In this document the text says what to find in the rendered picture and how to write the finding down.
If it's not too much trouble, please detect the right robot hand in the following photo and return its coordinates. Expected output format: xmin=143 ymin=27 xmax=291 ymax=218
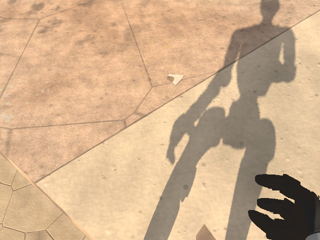
xmin=248 ymin=174 xmax=320 ymax=240

